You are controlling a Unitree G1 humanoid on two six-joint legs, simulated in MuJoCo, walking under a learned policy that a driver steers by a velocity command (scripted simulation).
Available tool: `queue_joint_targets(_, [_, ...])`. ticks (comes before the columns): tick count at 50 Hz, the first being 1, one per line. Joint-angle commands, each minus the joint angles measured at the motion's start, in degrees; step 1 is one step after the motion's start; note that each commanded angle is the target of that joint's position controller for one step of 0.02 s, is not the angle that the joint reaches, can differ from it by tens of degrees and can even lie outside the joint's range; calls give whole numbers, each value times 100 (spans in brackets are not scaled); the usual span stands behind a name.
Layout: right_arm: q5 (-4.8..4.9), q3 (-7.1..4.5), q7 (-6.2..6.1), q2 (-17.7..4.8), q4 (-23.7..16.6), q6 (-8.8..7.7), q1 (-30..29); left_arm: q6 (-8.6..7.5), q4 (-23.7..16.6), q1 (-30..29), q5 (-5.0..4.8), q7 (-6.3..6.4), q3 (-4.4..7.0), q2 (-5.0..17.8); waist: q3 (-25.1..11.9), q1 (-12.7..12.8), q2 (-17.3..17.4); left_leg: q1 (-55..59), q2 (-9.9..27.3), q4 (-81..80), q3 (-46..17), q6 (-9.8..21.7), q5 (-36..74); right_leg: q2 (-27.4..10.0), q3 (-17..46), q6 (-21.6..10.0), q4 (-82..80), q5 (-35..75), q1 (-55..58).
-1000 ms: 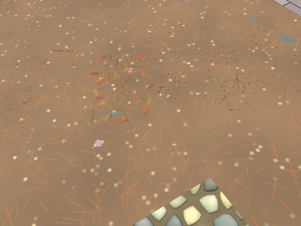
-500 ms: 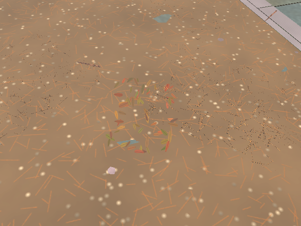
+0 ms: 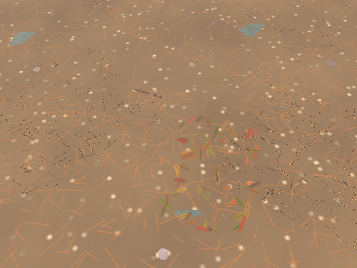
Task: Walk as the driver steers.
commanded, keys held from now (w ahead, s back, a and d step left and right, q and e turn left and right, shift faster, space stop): q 1.00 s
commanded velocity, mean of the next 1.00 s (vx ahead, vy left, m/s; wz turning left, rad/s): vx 0.09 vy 0.00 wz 0.53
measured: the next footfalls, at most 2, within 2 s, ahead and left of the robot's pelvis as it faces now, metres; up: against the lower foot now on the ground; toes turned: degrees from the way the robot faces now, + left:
left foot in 0.36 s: +0.25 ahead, +0.11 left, +0.00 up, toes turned +11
right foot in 0.86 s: +0.26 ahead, -0.08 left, +0.00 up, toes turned +32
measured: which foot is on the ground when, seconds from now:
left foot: up 0.00-0.34, down 0.36-0.86, up 0.88-1.00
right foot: down 0.00-0.34, up 0.36-0.84, down 0.86-1.00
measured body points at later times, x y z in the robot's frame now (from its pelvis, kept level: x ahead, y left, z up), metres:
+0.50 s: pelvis +0.15 +0.03 +0.00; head +0.19 +0.06 +0.44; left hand +0.19 +0.30 -0.14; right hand +0.33 -0.21 -0.11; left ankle +0.21 +0.10 -0.74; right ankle +0.14 -0.11 -0.66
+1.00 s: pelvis +0.18 -0.02 +0.01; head +0.22 -0.03 +0.46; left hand +0.14 +0.28 -0.08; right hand +0.42 -0.21 -0.12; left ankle +0.13 +0.08 -0.66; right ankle +0.23 -0.10 -0.74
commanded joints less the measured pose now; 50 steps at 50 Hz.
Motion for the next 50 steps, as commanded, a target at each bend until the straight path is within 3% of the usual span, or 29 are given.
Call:
queue_joint_targets(1, [-46, -122, 48, -472, -163, 109, 467, -225, -21, 526, -61, -2, 90, 420, -255, -2, -454, -672, 353, -38, -133, -142, 59, -1809, 1355, -653, -1227, 3365, 737])
queue_joint_targets(4, [-45, -110, 98, -341, -318, 188, 95, -238, 37, 527, -84, 16, 104, 525, -313, -59, -608, -1032, 368, -483, 110, -275, 473, -1682, 566, -592, -1210, 4369, 829])
queue_joint_targets(7, [-7, -29, 154, -172, -554, 198, -516, -118, 40, 445, -86, 72, 78, 479, -292, 26, -758, -977, 382, -1592, 462, -343, 1164, -1398, -84, -416, -1170, 4349, 754])
queue_joint_targets(9, [-5, 25, 188, -85, -663, 198, -835, -69, 73, 535, -102, 111, 88, 521, -368, 156, -771, -749, 357, -2232, 659, -308, 1614, -1387, -291, -375, -1038, 4275, 843])
queue_joint_targets(12, [-58, 26, 202, -153, -773, 209, -1028, 23, 142, 702, -100, 164, 138, 614, -441, 266, -714, -637, 298, -2780, 783, -185, 1559, -1579, -321, -351, -628, 4120, 1267])
queue_joint_targets(15, [-117, -41, 190, -321, -827, 199, -864, 144, 138, 669, -101, 228, 220, 739, -459, 203, -705, -355, 151, -3218, 832, 81, 860, -1779, -266, -296, 215, 4312, 1484])
queue_joint_targets(16, [-141, -81, 173, -379, -766, 158, -580, 188, 118, 628, -111, 240, 245, 774, -587, 87, -578, -26, 45, -3566, 835, 201, 873, -1730, -321, -229, 861, 4171, 1454])
queue_joint_targets(17, [-179, -142, 138, -498, -654, 84, -119, 226, 100, 653, -111, 237, 275, 834, -833, -160, -221, 617, 82, -4194, 603, 370, 1787, -1510, -479, -7, 1844, 3469, 1204])
queue_joint_targets(18, [-175, -310, 56, -1138, -693, 38, 267, 231, -117, 869, -63, 223, 243, 700, -1349, -224, 712, 1753, 1403, -4110, -1005, 792, 4481, -1069, -668, 297, 3517, 919, 112])
queue_joint_targets(19, [26, -429, 24, -1548, -749, 124, 274, 342, -274, 1138, -33, 183, 189, 339, -1709, 104, 1157, 2414, 2621, -3972, -2780, 1854, 7081, 5, -149, 509, 4858, -3141, -1183])
queue_joint_targets(20, [262, -466, 5, -1398, -783, 225, 287, 457, -218, 1119, 74, 192, 178, 424, -2042, -79, 484, 2338, 2557, -4210, -2654, 2172, 5705, -290, 607, 593, 5160, -2951, -1375])
queue_joint_targets(21, [187, -426, -49, -1139, -889, 322, -173, 488, -315, 699, 10, 201, 176, 473, -1319, -63, 391, 1608, 2291, -4663, -2459, 2046, 3692, -411, 628, 638, 5092, -2470, -1687])
queue_joint_targets(22, [127, -320, -89, -788, -934, 402, -609, 476, -382, 270, 5, 218, 208, 543, -590, 58, 76, 912, 1800, -5015, -2018, 1630, 2552, -611, 675, 663, 4565, -1958, -1739])
queue_joint_targets(23, [105, -276, -107, -651, -955, 437, -832, 496, -429, 163, 31, 220, 236, 598, -333, 190, 147, 521, 1429, -5105, -1713, 1317, 2239, -670, 654, 696, 4113, -1673, -1576])
queue_joint_targets(25, [51, -297, -83, -683, -957, 415, -810, 610, -365, 406, 75, 183, 226, 492, -574, 278, 190, 342, 1112, -5043, -1372, 1104, 2555, -535, 564, 739, 3889, -1381, -1154])
queue_joint_targets(27, [39, -362, -40, -834, -937, 362, -706, 656, -403, 450, 29, 170, 210, 374, -793, 280, 125, 434, 1041, -4993, -1399, 1032, 2542, -484, 582, 772, 3593, -1328, -1090])
queue_joint_targets(32, [-4, -445, -46, -947, -958, 437, -552, 707, -635, -41, -2, 210, 230, 444, -705, 46, 500, 529, 955, -5243, -2003, 897, 535, -450, 722, 818, 2767, -1241, -1284])
queue_joint_targets(37, [-52, -502, -22, -992, -971, 478, -519, 609, -755, -175, -87, 251, 209, 461, -700, -27, 581, 586, 939, -5138, -2487, 822, 536, -233, 790, 695, 1955, -1428, -865])
queue_joint_targets(40, [-35, -518, 15, -977, -983, 506, -660, 517, -735, 157, -162, 288, 195, 480, -736, 109, 678, 481, 876, -5016, -2752, 676, 1042, -39, 785, 506, 1036, -1512, -167])
queue_joint_targets(42, [64, -505, 4, -912, -1005, 526, -851, 443, -623, 661, -149, 353, 209, 512, -677, 417, 551, -43, 549, -4818, -2634, 261, 533, -83, 759, 357, -507, -839, 853])
queue_joint_targets(43, [122, -433, -21, -623, -1042, 508, -684, 415, -667, 594, -69, 411, 300, 935, -624, 270, -220, -588, 44, -4141, -2117, -112, -551, -1011, 1640, 156, -1292, -1242, 1259])
queue_joint_targets(44, [175, -402, -50, -417, -1147, 463, -549, 441, -913, 176, 4, 409, 400, 1483, -570, 139, -1387, -1468, -939, -2689, -671, -372, -1062, -2556, 3360, -418, -1715, -1514, 1327])
queue_joint_targets(45, [-78, -523, -77, -938, -1068, 442, -712, 471, -914, -37, 74, 366, 393, 1361, -291, 169, -942, -1431, -546, -1534, -394, -451, -1122, -2752, 3180, -828, -1524, -623, 466])
queue_joint_targets(46, [-86, -565, -43, -990, -994, 448, -638, 452, -978, -218, 43, 337, 275, 924, -258, -1, -659, -1115, -422, -949, -440, -451, -857, -2408, 2654, -789, -1323, 137, 232])
queue_joint_targets(47, [-83, -558, -1, -912, -877, 490, -446, 438, -1006, -442, 8, 309, 212, 691, -202, -151, -587, -1056, -404, -511, -398, -466, -545, -1988, 1989, -598, -1163, 636, 199])
queue_joint_targets(49, [-50, -534, 103, -846, -761, 595, -198, 435, -1102, -498, -4, 311, 184, 613, -323, -153, -987, -1239, -375, 97, -202, -566, -347, -1618, 1291, -463, -931, 1472, 611])
queue_joint_targets(50, [-21, -511, 134, -822, -786, 620, -294, 437, -1088, -336, 1, 299, 187, 613, -344, -51, -948, -1342, -323, 93, -105, -635, -344, -1592, 1131, -482, -835, 1841, 826])
Keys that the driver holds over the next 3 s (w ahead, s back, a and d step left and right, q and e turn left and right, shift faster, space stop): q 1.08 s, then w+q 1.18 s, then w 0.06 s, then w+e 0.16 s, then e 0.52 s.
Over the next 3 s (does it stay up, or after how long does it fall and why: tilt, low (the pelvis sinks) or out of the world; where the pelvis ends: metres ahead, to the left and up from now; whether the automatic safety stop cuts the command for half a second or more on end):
stays up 0.46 0.72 0.00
